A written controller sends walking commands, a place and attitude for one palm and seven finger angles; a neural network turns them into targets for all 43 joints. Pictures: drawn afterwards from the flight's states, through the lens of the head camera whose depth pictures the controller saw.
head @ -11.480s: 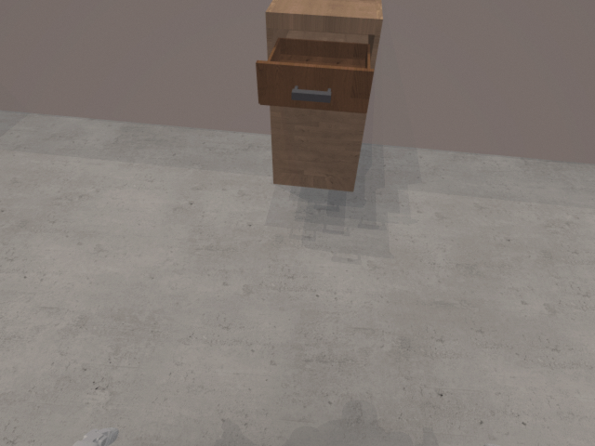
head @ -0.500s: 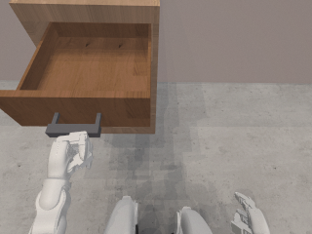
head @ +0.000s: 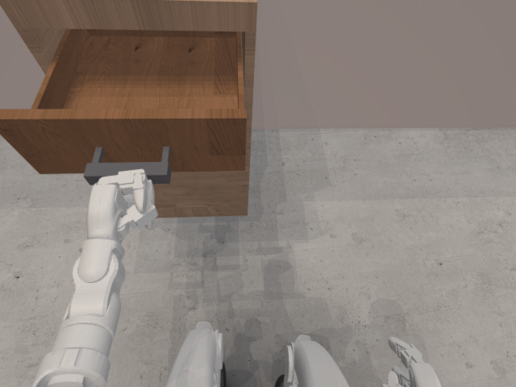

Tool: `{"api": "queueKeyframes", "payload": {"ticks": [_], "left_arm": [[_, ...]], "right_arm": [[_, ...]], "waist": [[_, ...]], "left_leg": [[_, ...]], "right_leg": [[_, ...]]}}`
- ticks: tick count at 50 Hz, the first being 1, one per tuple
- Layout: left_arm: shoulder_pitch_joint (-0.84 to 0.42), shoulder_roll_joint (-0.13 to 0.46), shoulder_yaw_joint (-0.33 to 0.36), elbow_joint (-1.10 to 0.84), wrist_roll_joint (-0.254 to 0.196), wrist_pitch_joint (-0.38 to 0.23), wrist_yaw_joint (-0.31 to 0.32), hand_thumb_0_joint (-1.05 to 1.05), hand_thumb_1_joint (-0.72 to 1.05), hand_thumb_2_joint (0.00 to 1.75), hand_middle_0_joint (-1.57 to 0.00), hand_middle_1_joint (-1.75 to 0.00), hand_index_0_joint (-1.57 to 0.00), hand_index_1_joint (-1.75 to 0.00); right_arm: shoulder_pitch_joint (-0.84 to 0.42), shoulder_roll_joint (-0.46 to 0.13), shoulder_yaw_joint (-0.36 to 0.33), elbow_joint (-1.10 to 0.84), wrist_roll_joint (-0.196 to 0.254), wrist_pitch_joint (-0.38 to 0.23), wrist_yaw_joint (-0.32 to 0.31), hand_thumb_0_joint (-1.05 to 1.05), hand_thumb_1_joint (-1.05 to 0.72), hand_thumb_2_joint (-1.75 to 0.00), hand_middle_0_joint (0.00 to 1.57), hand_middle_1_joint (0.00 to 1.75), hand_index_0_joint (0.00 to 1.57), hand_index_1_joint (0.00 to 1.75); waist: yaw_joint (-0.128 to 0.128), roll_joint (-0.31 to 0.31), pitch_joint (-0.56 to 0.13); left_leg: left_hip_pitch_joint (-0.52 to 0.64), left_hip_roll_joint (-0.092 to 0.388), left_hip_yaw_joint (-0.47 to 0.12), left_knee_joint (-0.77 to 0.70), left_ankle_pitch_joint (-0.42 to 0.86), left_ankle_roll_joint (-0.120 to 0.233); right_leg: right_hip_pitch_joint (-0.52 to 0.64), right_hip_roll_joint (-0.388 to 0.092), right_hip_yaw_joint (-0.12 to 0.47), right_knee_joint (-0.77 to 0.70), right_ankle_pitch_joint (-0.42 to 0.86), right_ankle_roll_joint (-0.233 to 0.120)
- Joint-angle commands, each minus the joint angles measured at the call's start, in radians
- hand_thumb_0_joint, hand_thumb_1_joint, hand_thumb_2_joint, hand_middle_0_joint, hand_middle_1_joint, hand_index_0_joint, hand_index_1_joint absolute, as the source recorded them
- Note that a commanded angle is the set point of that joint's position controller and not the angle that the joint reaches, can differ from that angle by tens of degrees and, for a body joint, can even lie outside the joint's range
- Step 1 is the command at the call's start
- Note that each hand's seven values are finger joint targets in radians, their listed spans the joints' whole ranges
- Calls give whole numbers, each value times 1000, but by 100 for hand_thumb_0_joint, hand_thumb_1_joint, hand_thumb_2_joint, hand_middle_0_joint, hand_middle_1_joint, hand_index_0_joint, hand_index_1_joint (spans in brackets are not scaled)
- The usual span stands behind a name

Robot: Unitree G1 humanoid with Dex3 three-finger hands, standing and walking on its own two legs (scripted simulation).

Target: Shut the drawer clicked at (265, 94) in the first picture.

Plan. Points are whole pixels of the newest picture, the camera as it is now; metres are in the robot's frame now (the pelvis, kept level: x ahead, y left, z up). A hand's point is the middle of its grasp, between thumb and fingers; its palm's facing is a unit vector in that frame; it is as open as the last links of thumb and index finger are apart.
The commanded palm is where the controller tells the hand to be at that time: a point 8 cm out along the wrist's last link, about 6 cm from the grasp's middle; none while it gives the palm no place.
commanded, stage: push the drawer shut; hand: left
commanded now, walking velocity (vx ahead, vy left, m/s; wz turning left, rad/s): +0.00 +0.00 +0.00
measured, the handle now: (131, 162) +0.45 +0.22 +0.03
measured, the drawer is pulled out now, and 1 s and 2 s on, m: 0.21 0.09 0.00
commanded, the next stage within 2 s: none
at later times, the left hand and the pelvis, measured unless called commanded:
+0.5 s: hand (158, 174) +0.43 +0.17 +0.03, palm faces +0.09 -0.99 -0.06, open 3.3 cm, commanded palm +0.42 +0.22 +0.04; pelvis +0.00 +0.00 +0.00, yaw +0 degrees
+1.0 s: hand (160, 142) +0.50 +0.18 +0.03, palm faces +0.08 -1.00 -0.06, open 3.3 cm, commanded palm +0.49 +0.22 +0.04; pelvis +0.00 -0.01 -0.01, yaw -2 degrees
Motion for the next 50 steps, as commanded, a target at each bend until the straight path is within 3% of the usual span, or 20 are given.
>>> {"api": "queueKeyframes", "payload": {"ticks": [1, 2, 7, 10, 13, 17, 20, 21, 26, 30, 33, 37, 39, 44, 50], "left_arm": [[-345, 154, 78, -201, -11, -77, 33, 0, 90, 90, -140, -160, -140, -160], [-370, 149, 72, -190, -7, -79, 34, 0, 90, 90, -140, -160, -140, -160], [-465, 167, 80, -134, 15, -96, 48, 0, 90, 90, -140, -160, -140, -160], [-527, 155, 67, -100, 23, -107, 52, 0, 90, 90, -140, -160, -140, -160], [-573, 162, 72, -75, 32, -115, 55, 0, 90, 90, -140, -160, -140, -160], [-625, 168, 78, -28, 36, -120, 57, 0, 90, 90, -140, -160, -140, -160], [-654, 207, 109, 13, 36, -125, 53, 0, 90, 90, -140, -160, -140, -160], [-674, 239, 132, 32, 37, -127, 52, 0, 90, 90, -140, -160, -140, -160], [-768, 266, 142, 74, 39, -145, 34, 0, 90, 90, -140, -160, -140, -160], [-811, 312, 181, 153, 36, -146, 15, 0, 90, 90, -140, -160, -140, -160], [-848, 325, 187, 192, 41, -151, 3, 0, 90, 90, -140, -160, -140, -160], [-898, 335, 191, 243, 43, -151, -8, 0, 90, 90, -140, -160, -140, -160], [-933, 397, 227, 258, 47, -148, -14, 0, 90, 90, -140, -160, -140, -160], [-978, 439, 253, 281, 49, -138, -30, 0, 90, 90, -140, -160, -140, -160], [-1031, 473, 269, 324, 54, -117, -38, 0, 90, 90, -140, -160, -140, -160]], "right_arm": [[49, -168, -63, -109, -9, -28, 2, 0, -90, -90, 20, 30, 20, 30], [48, -165, -62, -106, -9, -23, 4, 0, -90, -90, 20, 30, 20, 30], [68, -168, -61, -92, -13, -5, 9, 0, -90, -90, 20, 30, 20, 30], [76, -168, -63, -87, -15, 4, 11, 0, -90, -90, 20, 30, 20, 30], [88, -172, -64, -79, -20, 10, 14, 0, -90, -90, 20, 30, 20, 30], [100, -173, -64, -69, -21, 20, 15, 0, -90, -90, 20, 30, 20, 30], [105, -172, -63, -65, -22, 28, 13, 0, -90, -90, 20, 30, 20, 30], [111, -174, -60, -64, -22, 29, 11, 0, -90, -90, 20, 30, 20, 30], [125, -171, -56, -52, -24, 35, 11, 0, -90, -90, 20, 30, 20, 30], [140, -171, -53, -41, -25, 44, 10, 0, -90, -90, 20, 30, 20, 30], [148, -173, -53, -38, -25, 51, 10, 0, -90, -90, 20, 30, 20, 30], [168, -178, -53, -32, -27, 56, 12, 0, -90, -90, 20, 30, 20, 30], [177, -182, -50, -26, -28, 60, 10, 0, -90, -90, 20, 30, 20, 30], [199, -185, -48, -25, -30, 66, 13, 0, -90, -90, 20, 30, 20, 30], [223, -192, -46, -18, -31, 75, 18, 0, -90, -90, 20, 30, 20, 30]], "waist": [[-23, 41, -418], [-23, 63, -404], [-38, 61, -380], [-51, 57, -383], [-51, 98, -414], [-61, 81, -433], [-61, 51, -437], [-60, 56, -434], [-69, 99, -449], [-82, 50, -437], [-84, 81, -447], [-102, 77, -452], [-101, 80, -453], [-105, 102, -493], [-128, 107, -486]], "left_leg": [[418, -17, -74, -176, 153, 0], [419, -18, -73, -181, 148, -4], [430, -15, -86, -188, 136, -7], [437, -15, -87, -185, 126, -7], [476, -14, -97, -184, 152, -12], [473, -15, -94, -176, 158, -8], [422, -21, -75, -162, 144, -1], [403, -21, -75, -159, 137, 0], [403, -22, -69, -145, 140, 3], [336, -22, -52, -122, 147, 11], [339, -22, -51, -114, 154, 11], [330, -21, -52, -104, 150, 16], [289, -20, -48, -91, 147, 19], [289, -17, -48, -76, 176, 21], [277, -11, -51, -63, 191, 25]], "right_leg": [[71, 21, 49, -203, 179, 5], [63, 19, 49, -203, 176, 5], [27, 23, 42, -197, 164, 3], [12, 22, 44, -199, 159, 5], [-10, 22, 39, -187, 173, 1], [-5, 23, 41, -192, 176, 3], [39, 25, 57, -204, 174, 7], [43, 26, 60, -200, 168, 6], [36, 28, 69, -198, 170, 5], [81, 29, 88, -210, 191, 14], [67, 30, 91, -206, 195, 12], [51, 35, 92, -205, 188, 13], [75, 35, 105, -203, 189, 14], [82, 39, 108, -195, 214, 14], [65, 44, 106, -193, 228, 16]]}}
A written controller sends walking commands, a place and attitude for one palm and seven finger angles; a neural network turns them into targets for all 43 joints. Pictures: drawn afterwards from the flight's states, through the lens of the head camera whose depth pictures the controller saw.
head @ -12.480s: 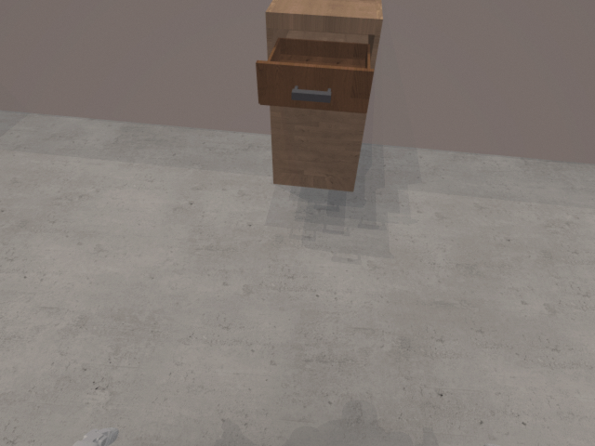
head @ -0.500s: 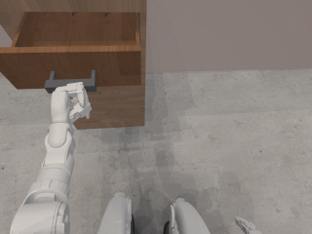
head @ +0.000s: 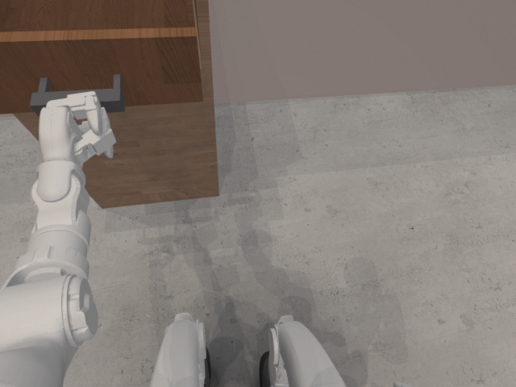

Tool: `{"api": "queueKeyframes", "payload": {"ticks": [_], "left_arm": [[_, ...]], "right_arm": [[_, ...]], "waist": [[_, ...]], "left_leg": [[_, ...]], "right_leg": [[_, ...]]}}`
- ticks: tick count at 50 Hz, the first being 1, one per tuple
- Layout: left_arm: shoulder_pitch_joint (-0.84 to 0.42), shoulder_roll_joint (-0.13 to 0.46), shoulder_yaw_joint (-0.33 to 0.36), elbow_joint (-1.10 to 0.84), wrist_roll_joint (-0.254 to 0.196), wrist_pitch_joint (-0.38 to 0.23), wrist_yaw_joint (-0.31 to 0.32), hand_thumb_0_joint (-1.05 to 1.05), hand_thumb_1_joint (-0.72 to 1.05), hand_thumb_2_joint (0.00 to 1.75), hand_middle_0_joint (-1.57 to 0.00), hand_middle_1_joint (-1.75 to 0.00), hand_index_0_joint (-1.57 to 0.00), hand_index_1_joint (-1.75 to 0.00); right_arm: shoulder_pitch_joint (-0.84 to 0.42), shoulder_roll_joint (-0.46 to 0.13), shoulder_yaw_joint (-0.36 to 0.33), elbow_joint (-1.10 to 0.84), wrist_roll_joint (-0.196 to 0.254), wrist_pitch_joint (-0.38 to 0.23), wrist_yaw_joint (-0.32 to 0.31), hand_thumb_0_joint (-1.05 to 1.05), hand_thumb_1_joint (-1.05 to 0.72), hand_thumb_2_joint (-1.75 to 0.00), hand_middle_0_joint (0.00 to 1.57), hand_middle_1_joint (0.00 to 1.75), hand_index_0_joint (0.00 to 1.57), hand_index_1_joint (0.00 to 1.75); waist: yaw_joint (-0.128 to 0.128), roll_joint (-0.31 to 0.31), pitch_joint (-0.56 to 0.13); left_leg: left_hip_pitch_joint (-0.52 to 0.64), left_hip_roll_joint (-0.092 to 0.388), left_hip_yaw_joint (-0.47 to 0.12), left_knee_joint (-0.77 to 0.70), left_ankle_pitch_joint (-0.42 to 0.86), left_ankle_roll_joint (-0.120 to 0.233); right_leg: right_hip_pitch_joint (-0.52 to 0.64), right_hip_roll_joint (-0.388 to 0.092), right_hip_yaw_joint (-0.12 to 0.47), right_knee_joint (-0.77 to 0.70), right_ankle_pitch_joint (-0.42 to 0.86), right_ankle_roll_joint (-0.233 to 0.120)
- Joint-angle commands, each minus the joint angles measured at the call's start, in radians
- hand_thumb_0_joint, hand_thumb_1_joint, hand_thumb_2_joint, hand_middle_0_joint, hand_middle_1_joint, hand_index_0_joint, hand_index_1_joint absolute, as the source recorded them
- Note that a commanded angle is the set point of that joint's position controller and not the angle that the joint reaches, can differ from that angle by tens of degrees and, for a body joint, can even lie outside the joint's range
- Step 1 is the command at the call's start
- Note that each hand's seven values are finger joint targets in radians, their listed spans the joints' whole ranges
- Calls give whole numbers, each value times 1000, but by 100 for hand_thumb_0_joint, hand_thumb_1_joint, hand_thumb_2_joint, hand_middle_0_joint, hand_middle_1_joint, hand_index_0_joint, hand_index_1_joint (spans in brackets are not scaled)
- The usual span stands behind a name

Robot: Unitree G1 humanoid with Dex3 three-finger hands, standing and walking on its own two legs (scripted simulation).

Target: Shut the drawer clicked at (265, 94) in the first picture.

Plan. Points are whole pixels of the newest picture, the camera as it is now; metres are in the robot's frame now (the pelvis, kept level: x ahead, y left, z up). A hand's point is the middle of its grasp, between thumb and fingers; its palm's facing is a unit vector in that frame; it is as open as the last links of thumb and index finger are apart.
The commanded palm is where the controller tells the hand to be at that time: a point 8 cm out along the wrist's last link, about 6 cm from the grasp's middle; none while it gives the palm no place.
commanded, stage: push the drawer shut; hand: left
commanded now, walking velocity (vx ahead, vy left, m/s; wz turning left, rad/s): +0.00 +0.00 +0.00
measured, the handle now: (81, 92) +0.56 +0.25 +0.05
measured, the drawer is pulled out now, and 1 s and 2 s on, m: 0.09 0.00 0.00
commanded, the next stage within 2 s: pull the fist back off the drawer in 1.32 s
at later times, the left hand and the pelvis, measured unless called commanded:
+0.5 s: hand (104, 101) +0.55 +0.21 +0.04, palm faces +0.10 -0.99 -0.04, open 3.4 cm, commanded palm +0.54 +0.25 +0.05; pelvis +0.00 +0.01 -0.01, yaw -2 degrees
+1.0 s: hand (98, 82) +0.59 +0.23 +0.04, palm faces +0.10 -0.99 -0.05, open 3.3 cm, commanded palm +0.61 +0.23 +0.05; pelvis -0.02 +0.02 -0.03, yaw -2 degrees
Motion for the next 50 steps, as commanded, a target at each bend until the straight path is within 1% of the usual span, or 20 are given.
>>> {"api": "queueKeyframes", "payload": {"ticks": [1, 6, 7, 10, 13, 15, 18, 21, 25, 26, 27, 30, 31, 35, 38, 39, 41, 44, 47, 50], "left_arm": [[-526, 316, 84, -229, -25, -62, 16, 0, 90, 90, -140, -160, -140, -160], [-552, 327, 87, -198, -13, -50, 8, 0, 90, 90, -140, -160, -140, -160], [-572, 334, 89, -200, -11, -49, 8, 0, 90, 90, -140, -160, -140, -160], [-589, 375, 115, -194, -4, -44, 12, 0, 90, 90, -140, -160, -140, -160], [-611, 356, 97, -172, 8, -38, 13, 0, 90, 90, -140, -160, -140, -160], [-644, 374, 100, -148, 16, -29, 19, 0, 90, 90, -140, -160, -140, -160], [-668, 417, 126, -150, 28, -31, 24, 0, 90, 90, -140, -160, -140, -160], [-730, 420, 115, -141, 36, -27, 26, 0, 90, 90, -140, -160, -140, -160], [-747, 475, 142, -117, 50, -12, 25, 0, 90, 90, -140, -160, -140, -160], [-767, 468, 133, -110, 52, -12, 24, 0, 90, 90, -140, -160, -140, -160], [-771, 476, 137, -111, 54, -11, 25, 0, 90, 90, -140, -160, -140, -160], [-812, 488, 126, -91, 66, 3, 28, 0, 90, 90, -140, -160, -140, -160], [-844, 470, 111, -85, 70, 4, 31, 0, 90, 90, -140, -160, -140, -160], [-884, 538, 136, -54, 87, 27, 39, 0, 90, 90, -140, -160, -140, -160], [-940, 524, 107, -57, 103, 34, 38, 0, 90, 90, -140, -160, -140, -160], [-933, 551, 128, -39, 105, 42, 39, 0, 90, 90, -140, -160, -140, -160], [-965, 570, 124, -33, 114, 50, 37, 0, 90, 90, -140, -160, -140, -160], [-1016, 571, 103, -31, 129, 69, 35, 0, 90, 90, -140, -160, -140, -160], [-1085, 540, 56, -50, 135, 80, 40, 0, 90, 90, -140, -160, -140, -160], [-1105, 553, 54, -54, 138, 90, 44, 0, 90, 90, -140, -160, -140, -160]], "right_arm": [[157, -180, -55, -58, -9, -18, -5, 0, -90, -90, 20, 30, 20, 30], [177, -185, -55, -57, -12, -11, 0, 0, -90, -90, 20, 30, 20, 30], [179, -186, -53, -53, -13, -9, 1, 0, -90, -90, 20, 30, 20, 30], [191, -190, -51, -52, -16, -3, 3, 0, -90, -90, 20, 30, 20, 30], [200, -191, -51, -48, -19, 2, 8, 0, -90, -90, 20, 30, 20, 30], [206, -196, -49, -47, -20, 4, 8, 0, -90, -90, 20, 30, 20, 30], [217, -202, -47, -49, -24, 6, 9, 0, -90, -90, 20, 30, 20, 30], [229, -203, -42, -43, -29, 6, 10, 0, -90, -90, 20, 30, 20, 30], [241, -210, -38, -45, -31, 12, 11, 0, -90, -90, 20, 30, 20, 30], [246, -210, -36, -41, -33, 12, 11, 0, -90, -90, 20, 30, 20, 30], [244, -212, -35, -43, -33, 14, 12, 0, -90, -90, 20, 30, 20, 30], [250, -216, -30, -41, -35, 15, 13, 0, -90, -90, 20, 30, 20, 30], [256, -215, -29, -39, -38, 13, 14, 0, -90, -90, 20, 30, 20, 30], [273, -225, -21, -39, -42, 13, 12, 0, -90, -90, 20, 30, 20, 30], [282, -224, -19, -34, -45, 13, 16, 0, -90, -90, 20, 30, 20, 30], [289, -227, -16, -34, -47, 14, 16, 0, -90, -90, 20, 30, 20, 30], [295, -232, -12, -37, -47, 14, 15, 0, -90, -90, 20, 30, 20, 30], [304, -233, -9, -36, -47, 17, 13, 0, -90, -90, 20, 30, 20, 30], [312, -236, -6, -27, -50, 9, 9, 0, -90, -90, 20, 30, 20, 30], [317, -236, -2, -25, -52, 1, 5, 0, -90, -90, 20, 30, 20, 30]], "waist": [[-29, 108, -516], [-42, 127, -531], [-40, 148, -534], [-44, 135, -537], [-57, 156, -535], [-72, 150, -508], [-66, 170, -550], [-88, 189, -547], [-87, 194, -570], [-97, 212, -563], [-90, 224, -557], [-107, 232, -542], [-124, 240, -539], [-132, 230, -545], [-148, 284, -563], [-147, 265, -555], [-158, 283, -554], [-177, 289, -554], [-202, 334, -547], [-205, 350, -568]], "left_leg": [[392, -38, -45, -104, 213, 38], [418, -34, -53, -99, 251, 38], [433, -32, -56, -100, 262, 35], [421, -29, -57, -94, 273, 36], [450, -25, -67, -92, 285, 34], [424, -23, -69, -90, 248, 36], [448, -22, -79, -89, 276, 35], [456, -20, -88, -81, 278, 37], [440, -17, -91, -71, 283, 35], [462, -15, -98, -74, 295, 35], [462, -14, -101, -76, 287, 31], [448, -12, -109, -72, 256, 32], [458, -11, -116, -72, 256, 34], [415, -9, -118, -58, 237, 37], [450, -7, -131, -49, 252, 34], [435, -6, -132, -46, 253, 35], [435, -4, -141, -47, 242, 36], [424, 0, -149, -41, 215, 37], [447, 3, -167, -51, 166, 35], [446, 3, -170, -48, 145, 36]], "right_leg": [[180, 18, 108, -214, 234, 27], [152, 22, 92, -201, 260, 26], [137, 22, 87, -200, 261, 25], [148, 23, 89, -198, 271, 26], [100, 26, 75, -192, 263, 25], [80, 27, 76, -196, 229, 27], [78, 28, 70, -184, 241, 23], [46, 29, 64, -178, 236, 22], [49, 31, 63, -173, 235, 22], [24, 31, 58, -169, 238, 20], [15, 31, 55, -169, 227, 19], [-16, 33, 52, -166, 203, 19], [-43, 33, 47, -160, 199, 18], [-39, 34, 47, -155, 187, 21], [-92, 33, 38, -142, 189, 17], [-81, 35, 36, -141, 190, 17], [-103, 34, 34, -134, 180, 16], [-133, 35, 31, -129, 167, 18], [-186, 32, 27, -124, 145, 17], [-186, 34, 30, -129, 135, 15]]}}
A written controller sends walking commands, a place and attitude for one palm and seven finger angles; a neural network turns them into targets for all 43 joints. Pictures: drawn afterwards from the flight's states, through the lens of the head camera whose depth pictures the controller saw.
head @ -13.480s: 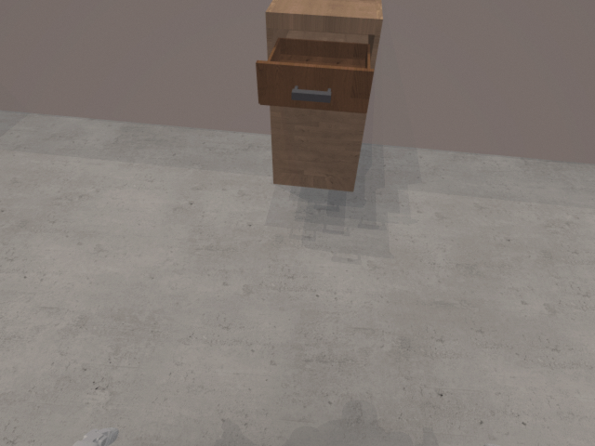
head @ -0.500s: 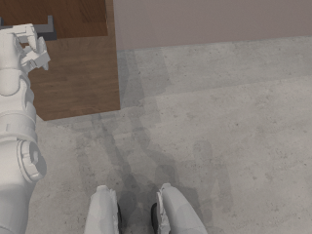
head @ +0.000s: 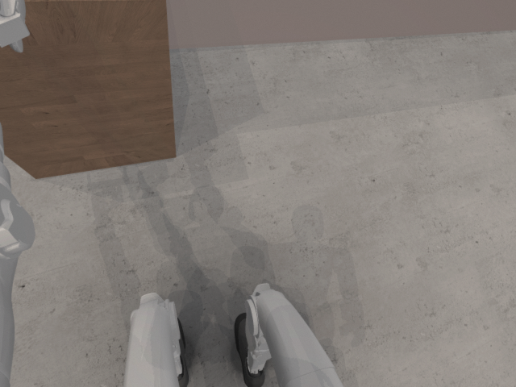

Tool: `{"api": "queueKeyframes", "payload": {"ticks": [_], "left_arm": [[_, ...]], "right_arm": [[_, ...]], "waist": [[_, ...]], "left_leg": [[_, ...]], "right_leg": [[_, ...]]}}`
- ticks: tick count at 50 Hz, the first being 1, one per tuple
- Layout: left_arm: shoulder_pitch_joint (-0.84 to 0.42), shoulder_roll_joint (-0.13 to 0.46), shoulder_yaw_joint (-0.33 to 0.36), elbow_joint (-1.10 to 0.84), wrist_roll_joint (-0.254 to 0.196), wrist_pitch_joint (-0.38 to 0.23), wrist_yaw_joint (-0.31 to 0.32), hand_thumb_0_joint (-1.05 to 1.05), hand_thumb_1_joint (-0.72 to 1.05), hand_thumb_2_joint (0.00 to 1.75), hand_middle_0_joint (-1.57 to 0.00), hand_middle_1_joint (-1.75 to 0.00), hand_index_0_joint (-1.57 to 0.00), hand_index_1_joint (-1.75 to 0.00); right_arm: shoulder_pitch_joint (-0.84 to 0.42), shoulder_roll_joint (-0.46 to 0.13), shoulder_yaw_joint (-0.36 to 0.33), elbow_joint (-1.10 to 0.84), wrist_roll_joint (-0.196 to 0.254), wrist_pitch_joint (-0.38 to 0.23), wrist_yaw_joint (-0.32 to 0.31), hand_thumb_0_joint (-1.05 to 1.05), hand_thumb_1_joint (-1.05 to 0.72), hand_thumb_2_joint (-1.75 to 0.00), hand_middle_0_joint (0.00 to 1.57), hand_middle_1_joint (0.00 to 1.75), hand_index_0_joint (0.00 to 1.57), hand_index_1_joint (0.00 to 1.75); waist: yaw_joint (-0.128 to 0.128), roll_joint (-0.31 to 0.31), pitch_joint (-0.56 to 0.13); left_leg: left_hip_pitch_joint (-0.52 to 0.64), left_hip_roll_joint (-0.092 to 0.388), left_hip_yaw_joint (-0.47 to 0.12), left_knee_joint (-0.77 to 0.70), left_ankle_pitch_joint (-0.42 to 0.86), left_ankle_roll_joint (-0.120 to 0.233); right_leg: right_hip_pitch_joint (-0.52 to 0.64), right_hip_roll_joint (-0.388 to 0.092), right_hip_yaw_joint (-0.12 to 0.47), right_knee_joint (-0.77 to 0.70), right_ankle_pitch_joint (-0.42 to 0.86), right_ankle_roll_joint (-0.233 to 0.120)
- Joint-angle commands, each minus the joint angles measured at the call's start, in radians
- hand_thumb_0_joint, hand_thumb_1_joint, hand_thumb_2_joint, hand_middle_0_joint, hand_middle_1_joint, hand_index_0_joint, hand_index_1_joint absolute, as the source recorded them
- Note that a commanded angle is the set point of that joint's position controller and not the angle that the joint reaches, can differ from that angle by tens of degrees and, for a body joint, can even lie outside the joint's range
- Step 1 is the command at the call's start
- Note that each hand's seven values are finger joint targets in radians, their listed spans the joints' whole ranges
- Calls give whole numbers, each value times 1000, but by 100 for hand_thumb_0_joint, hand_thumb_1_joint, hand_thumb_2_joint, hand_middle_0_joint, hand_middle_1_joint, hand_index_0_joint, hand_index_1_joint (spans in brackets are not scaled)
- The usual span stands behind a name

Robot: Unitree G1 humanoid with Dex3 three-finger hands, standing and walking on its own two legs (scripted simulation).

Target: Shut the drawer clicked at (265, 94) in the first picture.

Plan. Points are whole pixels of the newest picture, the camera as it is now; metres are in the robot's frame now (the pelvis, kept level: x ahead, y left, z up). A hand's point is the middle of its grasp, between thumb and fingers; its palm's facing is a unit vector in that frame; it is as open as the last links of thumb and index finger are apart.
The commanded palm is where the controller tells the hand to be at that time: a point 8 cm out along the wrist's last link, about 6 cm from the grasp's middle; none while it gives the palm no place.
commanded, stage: push the drawer shut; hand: left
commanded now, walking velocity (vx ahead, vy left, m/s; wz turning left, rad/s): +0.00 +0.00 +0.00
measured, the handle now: out of the picture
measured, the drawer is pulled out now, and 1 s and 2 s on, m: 0.00 0.00 0.00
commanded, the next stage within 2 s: pull the fist back off the drawer in 0.32 s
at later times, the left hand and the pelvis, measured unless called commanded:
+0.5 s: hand (3, 7) +0.59 +0.24 +0.08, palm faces +0.12 -0.99 -0.07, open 3.6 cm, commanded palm +0.63 +0.23 +0.08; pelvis -0.01 +0.00 +0.00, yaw -1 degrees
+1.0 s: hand (19, 12) +0.59 +0.22 +0.08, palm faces +0.16 -0.99 -0.02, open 3.4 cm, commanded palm +0.56 +0.23 +0.08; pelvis +0.01 +0.00 +0.01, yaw +0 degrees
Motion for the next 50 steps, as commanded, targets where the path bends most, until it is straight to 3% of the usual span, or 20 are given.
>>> {"api": "queueKeyframes", "payload": {"ticks": [1, 4, 5, 9, 12, 15, 18, 20, 29, 31, 34, 36, 39, 41, 44, 48, 49, 50], "left_arm": [[-651, 242, -7, -283, -14, -55, 51, 0, 90, 90, -140, -160, -140, -160], [-663, 233, -38, -272, -16, -37, 45, 0, 90, 90, -140, -160, -140, -160], [-667, 251, -34, -277, -16, -33, 44, 0, 90, 90, -140, -160, -140, -160], [-688, 290, -26, -301, -22, -26, 39, 0, 90, 90, -140, -160, -140, -160], [-699, 259, -49, -311, -32, -23, 34, 0, 90, 90, -140, -160, -140, -160], [-673, 293, -32, -283, -38, -10, 31, 0, 90, 90, -140, -160, -140, -160], [-670, 275, -49, -270, -40, -7, 26, 0, 90, 90, -140, -160, -140, -160], [-662, 296, -36, -260, -44, -3, 28, 0, 90, 90, -140, -160, -140, -160], [-671, 246, -24, -292, -50, -2, 40, 0, 90, 90, -140, -160, -140, -160], [-674, 264, -1, -309, -43, -8, 43, 0, 90, 90, -140, -160, -140, -160], [-646, 218, -13, -295, -46, 4, 41, 0, 90, 90, -140, -160, -140, -160], [-643, 215, 0, -335, -45, -5, 44, 0, 90, 90, -140, -160, -140, -160], [-588, 180, -2, -355, -52, -3, 46, 0, 90, 90, -140, -160, -140, -160], [-543, 187, 23, -371, -56, -11, 47, 0, 90, 90, -140, -160, -140, -160], [-470, 155, 14, -384, -65, -18, 46, 0, 90, 90, -140, -160, -140, -160], [-345, 192, 66, -414, -68, -43, 49, 0, 90, 90, -140, -160, -140, -160], [-319, 164, 51, -400, -73, -44, 47, 0, 90, 90, -140, -160, -140, -160], [-288, 177, 65, -403, -75, -50, 47, 0, 90, 90, -140, -160, -140, -160]], "right_arm": [[237, -238, -73, -6, -7, -19, -18, 0, -90, -90, 20, 30, 20, 30], [231, -241, -65, 1, -5, -30, -26, 0, -90, -90, 20, 30, 20, 30], [230, -242, -62, 1, -5, -34, -28, 0, -90, -90, 20, 30, 20, 30], [231, -244, -52, 3, -3, -53, -38, 0, -90, -90, 20, 30, 20, 30], [226, -242, -51, 9, 0, -71, -40, 0, -90, -90, 20, 30, 20, 30], [220, -246, -42, 9, 4, -84, -47, 0, -90, -90, 20, 30, 20, 30], [215, -247, -39, 8, 6, -96, -49, 0, -90, -90, 20, 30, 20, 30], [218, -250, -37, 9, 6, -102, -53, 0, -90, -90, 20, 30, 20, 30], [242, -248, -52, 10, -3, -101, -40, 0, -90, -90, 20, 30, 20, 30], [251, -250, -58, 10, -6, -96, -34, 0, -90, -90, 20, 30, 20, 30], [251, -245, -64, 10, -7, -85, -22, 0, -90, -90, 20, 30, 20, 30], [256, -244, -70, 10, -12, -80, -15, 0, -90, -90, 20, 30, 20, 30], [250, -238, -78, 6, -11, -72, -4, 0, -90, -90, 20, 30, 20, 30], [255, -237, -83, 2, -12, -67, 3, 0, -90, -90, 20, 30, 20, 30], [238, -227, -86, -6, -6, -56, 11, 0, -90, -90, 20, 30, 20, 30], [227, -221, -91, -22, 0, -40, 18, 0, -90, -90, 20, 30, 20, 30], [219, -215, -92, -25, 2, -39, 20, 0, -90, -90, 20, 30, 20, 30], [221, -212, -91, -26, 3, -35, 21, 0, -90, -90, 20, 30, 20, 30]], "waist": [[-79, 344, -590], [-95, 338, -558], [-91, 361, -556], [-94, 378, -602], [-103, 402, -585], [-102, 362, -560], [-103, 372, -538], [-103, 344, -532], [-93, 352, -561], [-78, 379, -596], [-74, 354, -581], [-57, 384, -601], [-37, 382, -615], [-19, 375, -639], [-4, 334, -619], [38, 289, -640], [32, 260, -616], [42, 243, -603]], "left_leg": [[689, -2, -135, -158, 124, 10], [655, 1, -133, -165, 59, 13], [654, 1, -132, -168, 48, 12], [655, 4, -128, -161, 66, 15], [674, 9, -132, -171, 60, 14], [614, 9, -122, -170, 20, 17], [603, 11, -126, -183, -15, 15], [580, 11, -124, -182, -19, 17], [662, 10, -149, -188, 37, 9], [701, 9, -159, -186, 73, 4], [711, 9, -166, -193, 74, 0], [758, 10, -177, -203, 101, -5], [787, 8, -175, -210, 132, -10], [812, 7, -170, -212, 172, -10], [786, 2, -139, -212, 186, -6], [763, -2, -100, -203, 258, -3], [731, -5, -85, -201, 253, 2], [706, -6, -73, -200, 265, 5]], "right_leg": [[8, 26, 64, -190, 105, -9], [5, 24, 67, -200, 77, -5], [7, 23, 68, -200, 73, -6], [32, 25, 73, -200, 81, -5], [9, 25, 70, -206, 83, -4], [43, 26, 78, -213, 61, -1], [26, 24, 75, -211, 45, 0], [42, 24, 76, -213, 43, 2], [3, 25, 53, -197, 81, -4], [-6, 24, 48, -185, 96, -10], [-10, 26, 41, -190, 98, -9], [-15, 23, 37, -183, 108, -14], [3, 23, 35, -192, 124, -16], [26, 25, 38, -196, 138, -17], [80, 28, 46, -219, 143, -14], [177, 31, 58, -231, 175, -13], [202, 31, 67, -244, 179, -9], [242, 32, 72, -249, 194, -8]]}}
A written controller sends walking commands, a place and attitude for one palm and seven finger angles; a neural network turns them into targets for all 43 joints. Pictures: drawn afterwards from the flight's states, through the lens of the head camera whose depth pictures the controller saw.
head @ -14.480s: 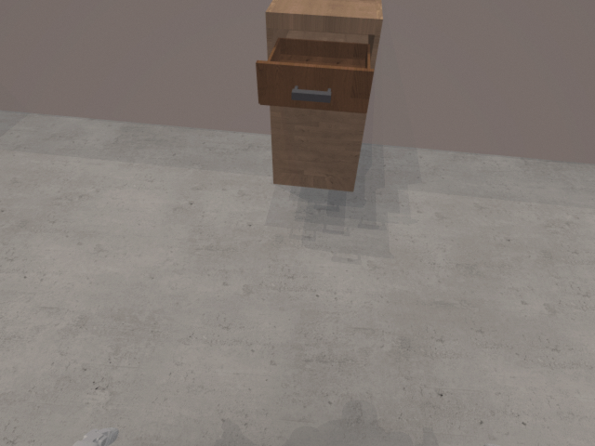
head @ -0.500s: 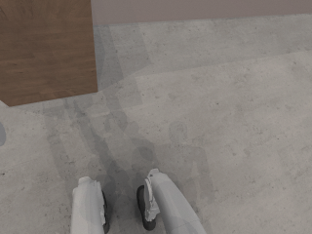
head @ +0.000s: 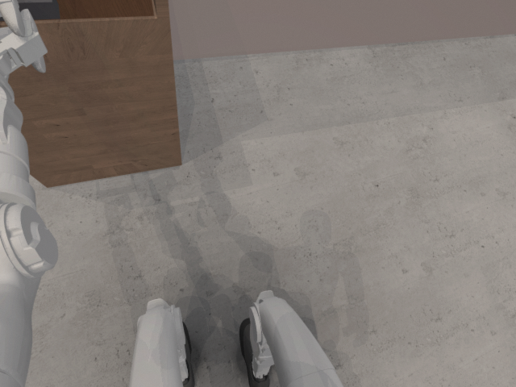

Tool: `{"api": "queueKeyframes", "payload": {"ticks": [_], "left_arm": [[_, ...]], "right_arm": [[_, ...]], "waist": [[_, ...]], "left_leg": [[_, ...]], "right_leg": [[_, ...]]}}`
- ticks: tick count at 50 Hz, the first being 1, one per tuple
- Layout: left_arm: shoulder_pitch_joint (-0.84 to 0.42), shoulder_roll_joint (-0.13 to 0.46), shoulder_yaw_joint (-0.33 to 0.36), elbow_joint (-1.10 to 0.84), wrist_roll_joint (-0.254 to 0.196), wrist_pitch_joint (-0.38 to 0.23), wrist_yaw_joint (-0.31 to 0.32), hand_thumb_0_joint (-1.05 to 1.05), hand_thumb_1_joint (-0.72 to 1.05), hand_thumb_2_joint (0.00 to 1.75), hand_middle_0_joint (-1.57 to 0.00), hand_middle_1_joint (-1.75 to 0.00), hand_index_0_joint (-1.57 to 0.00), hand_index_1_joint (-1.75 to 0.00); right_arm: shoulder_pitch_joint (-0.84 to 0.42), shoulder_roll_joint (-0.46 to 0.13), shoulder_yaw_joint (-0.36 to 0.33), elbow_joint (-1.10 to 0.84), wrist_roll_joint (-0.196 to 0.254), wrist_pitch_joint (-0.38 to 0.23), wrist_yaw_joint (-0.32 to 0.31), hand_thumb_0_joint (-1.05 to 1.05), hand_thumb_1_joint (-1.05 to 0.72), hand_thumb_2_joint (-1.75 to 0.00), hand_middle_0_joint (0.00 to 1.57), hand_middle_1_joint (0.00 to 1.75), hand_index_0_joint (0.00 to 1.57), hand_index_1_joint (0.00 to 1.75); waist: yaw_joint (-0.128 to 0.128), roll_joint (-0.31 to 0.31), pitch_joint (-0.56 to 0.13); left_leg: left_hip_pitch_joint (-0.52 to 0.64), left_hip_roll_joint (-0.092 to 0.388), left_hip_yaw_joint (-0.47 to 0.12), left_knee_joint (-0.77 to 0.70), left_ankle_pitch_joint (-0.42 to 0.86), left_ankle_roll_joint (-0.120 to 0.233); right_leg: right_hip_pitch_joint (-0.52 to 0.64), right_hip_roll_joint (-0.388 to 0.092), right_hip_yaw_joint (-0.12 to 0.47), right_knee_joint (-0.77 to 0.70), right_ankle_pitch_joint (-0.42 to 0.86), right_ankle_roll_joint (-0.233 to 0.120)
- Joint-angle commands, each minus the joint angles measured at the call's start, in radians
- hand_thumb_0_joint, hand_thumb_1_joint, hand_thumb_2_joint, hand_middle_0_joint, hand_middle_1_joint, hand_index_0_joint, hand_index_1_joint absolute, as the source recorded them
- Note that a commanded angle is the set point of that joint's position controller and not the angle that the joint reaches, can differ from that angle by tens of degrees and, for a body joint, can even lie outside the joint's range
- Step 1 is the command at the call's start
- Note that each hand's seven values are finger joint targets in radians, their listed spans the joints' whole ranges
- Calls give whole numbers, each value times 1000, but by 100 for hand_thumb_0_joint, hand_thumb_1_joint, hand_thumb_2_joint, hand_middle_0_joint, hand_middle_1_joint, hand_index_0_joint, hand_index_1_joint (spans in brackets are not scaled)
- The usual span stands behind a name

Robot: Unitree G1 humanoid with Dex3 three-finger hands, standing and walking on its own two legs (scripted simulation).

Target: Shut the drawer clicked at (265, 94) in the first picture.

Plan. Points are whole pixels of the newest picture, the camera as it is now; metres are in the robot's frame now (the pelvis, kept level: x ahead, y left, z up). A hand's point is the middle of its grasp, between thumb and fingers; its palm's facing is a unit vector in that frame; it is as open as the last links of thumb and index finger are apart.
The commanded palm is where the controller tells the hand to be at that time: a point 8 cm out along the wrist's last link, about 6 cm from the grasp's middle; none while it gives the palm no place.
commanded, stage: pull the fist back off the drawer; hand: left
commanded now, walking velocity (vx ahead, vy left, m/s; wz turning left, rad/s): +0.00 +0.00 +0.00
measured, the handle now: out of the picture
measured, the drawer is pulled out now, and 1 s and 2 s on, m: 0.00 0.00 0.00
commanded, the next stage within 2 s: draw the hand back to the body in 0.12 s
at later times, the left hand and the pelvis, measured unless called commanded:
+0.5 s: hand out of the picture +0.49 +0.24 +0.12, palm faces +0.16 -0.99 -0.03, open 3.3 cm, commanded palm +0.45 +0.27 +0.13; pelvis +0.05 +0.00 +0.06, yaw +2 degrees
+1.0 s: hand out of the picture +0.33 +0.25 +0.22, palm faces +0.33 -0.90 -0.27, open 3.3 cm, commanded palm +0.28 +0.28 +0.23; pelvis +0.05 +0.00 +0.13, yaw +5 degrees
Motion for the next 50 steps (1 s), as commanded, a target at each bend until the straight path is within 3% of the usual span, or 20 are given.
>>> {"api": "queueKeyframes", "payload": {"ticks": [1, 5, 6, 10, 11, 15, 18, 21, 24, 29, 31, 34, 36, 37, 38, 39, 40, 43, 46, 50], "left_arm": [[-377, 260, 50, -270, -30, -105, 7, 0, 90, 90, -140, -160, -140, -160], [-307, 254, 55, -229, -44, -110, -11, 0, 90, 90, -140, -160, -140, -160], [-311, 229, 40, -204, -48, -112, -18, 0, 90, 90, -140, -160, -140, -160], [-265, 211, 34, -213, -71, -121, -55, 0, 90, 90, -140, -160, -140, -160], [-269, 215, 36, -229, -73, -134, -62, 0, 90, 90, -140, -160, -140, -160], [-63, 165, 41, -484, -129, -139, -93, 0, 90, 90, -140, -160, -140, -160], [89, 86, 3, -686, -177, -94, -93, 0, 90, 90, -140, -160, -140, -160], [209, 53, -1, -813, -215, -48, -65, 0, 90, 90, -140, -160, -140, -160], [304, -21, -39, -812, -228, -30, -25, 0, 90, 90, -140, -160, -140, -160], [472, -141, -145, -788, -220, -41, -24, 0, 90, 90, -140, -160, -140, -160], [505, -169, -182, -816, -228, -38, -51, 0, 90, 90, -140, -160, -140, -160], [610, -172, -177, -870, -261, -15, -81, 0, 90, 90, -140, -160, -140, -160], [620, -181, -183, -954, -286, -9, -87, 0, 90, 90, -140, -160, -140, -160], [683, -68, -187, -1012, -152, 40, 18, 0, 90, 90, -140, -160, -140, -160], [695, -123, -210, -1070, -148, 72, 75, 0, 90, 90, -140, -160, -140, -160], [726, -134, -212, -1099, -147, 94, 106, 0, 90, 90, -140, -160, -140, -160], [736, -134, -221, -1140, -137, 111, 130, 0, 90, 90, -140, -160, -140, -160], [725, -93, -187, -1192, -118, 146, 189, 0, 90, 90, -140, -160, -140, -160], [802, -114, -204, -1289, -114, 163, 212, 0, 90, 90, -140, -160, -140, -160], [990, -197, -259, -1383, -114, 186, 219, 0, 90, 90, -140, -160, -140, -160]], "right_arm": [[208, -217, -81, -30, 1, 5, -2, 0, -90, -90, 20, 30, 20, 30], [198, -210, -87, -34, 11, 21, -5, 0, -90, -90, 20, 30, 20, 30], [201, -208, -86, -27, 11, 22, -5, 0, -90, -90, 20, 30, 20, 30], [197, -207, -96, -33, 16, 32, -9, 0, -90, -90, 20, 30, 20, 30], [197, -208, -97, -29, 15, 33, -9, 0, -90, -90, 20, 30, 20, 30], [171, -198, -123, -78, 40, 50, 0, 0, -90, -90, 20, 30, 20, 30], [145, -190, -139, -105, 66, 52, 4, 0, -90, -90, 20, 30, 20, 30], [122, -183, -140, -120, 82, 39, -11, 0, -90, -90, 20, 30, 20, 30], [85, -167, -136, -118, 91, 26, -26, 0, -90, -90, 20, 30, 20, 30], [37, -160, -133, -130, 94, 12, -27, 0, -90, -90, 20, 30, 20, 30], [11, -160, -131, -149, 100, 9, -26, 0, -90, -90, 20, 30, 20, 30], [-49, -159, -128, -194, 109, 5, -32, 0, -90, -90, 20, 30, 20, 30], [-84, -154, -122, -220, 115, -7, -41, 0, -90, -90, 20, 30, 20, 30], [-168, -144, -127, -245, 113, 22, -56, 0, -90, -90, 20, 30, 20, 30], [-180, -129, -119, -267, 113, 31, -71, 0, -90, -90, 20, 30, 20, 30], [-192, -127, -115, -275, 113, 28, -83, 0, -90, -90, 20, 30, 20, 30], [-212, -127, -111, -276, 114, 27, -92, 0, -90, -90, 20, 30, 20, 30], [-250, -119, -96, -269, 111, 18, -121, 0, -90, -90, 20, 30, 20, 30], [-281, -117, -90, -265, 108, -9, -134, 0, -90, -90, 20, 30, 20, 30], [-305, -101, -76, -254, 104, -39, -131, 0, -90, -90, 20, 30, 20, 30]], "waist": [[32, 234, -605], [33, 160, -561], [18, 138, -536], [32, 123, -552], [39, 158, -572], [135, 238, -767], [157, 231, -803], [160, 111, -721], [150, 54, -526], [154, 71, -335], [163, 106, -301], [198, 66, -292], [204, 53, -286], [266, 52, -306], [238, 57, -269], [239, -9, -222], [243, 27, -224], [244, 3, -152], [257, 7, -155], [269, 37, -92]], "left_leg": [[643, -16, -81, -146, 276, 6], [553, -22, -46, -134, 285, 13], [539, -24, -45, -129, 289, 17], [538, -29, -27, -123, 325, 18], [575, -28, -34, -123, 360, 15], [837, -34, -29, -198, 546, -4], [963, -38, -28, -252, 642, -5], [939, -50, -13, -313, 610, 3], [899, -54, 9, -374, 515, 6], [965, -58, 8, -458, 475, -2], [1006, -61, 3, -485, 469, -3], [1026, -62, 0, -535, 421, -4], [1039, -68, 4, -557, 397, 2], [1119, -77, 20, -627, 371, -7], [1133, -74, 22, -660, 345, -6], [1110, -71, 14, -680, 310, -4], [1120, -71, 23, -699, 292, -2], [1154, -70, 13, -765, 245, 4], [1236, -65, 9, -817, 265, 6], [1311, -61, 5, -880, 299, -1]], "right_leg": [[196, 21, 58, -184, 191, -10], [282, 20, 81, -198, 245, 0], [275, 19, 83, -197, 260, 2], [320, 17, 94, -197, 324, 5], [304, 15, 88, -184, 345, 0], [436, 16, 80, -220, 488, -7], [509, 21, 70, -276, 566, -3], [635, 20, 73, -339, 629, 7], [655, 16, 72, -399, 587, 15], [638, 16, 60, -462, 499, 5], [650, 12, 57, -484, 477, -4], [709, 7, 52, -516, 443, -5], [754, 3, 54, -534, 443, -5], [795, -17, 103, -598, 406, -21], [809, -22, 99, -628, 389, -17], [826, -23, 94, -644, 370, -13], [858, -31, 103, -660, 356, -11], [905, -33, 105, -725, 313, -11], [967, -37, 102, -774, 319, -12], [1025, -43, 93, -829, 349, -13]]}}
